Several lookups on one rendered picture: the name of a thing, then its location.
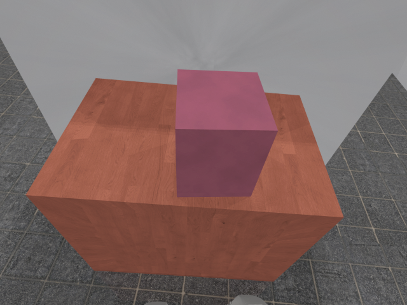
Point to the carton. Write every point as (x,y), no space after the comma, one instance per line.
(224,132)

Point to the pedestal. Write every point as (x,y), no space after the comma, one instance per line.
(109,188)

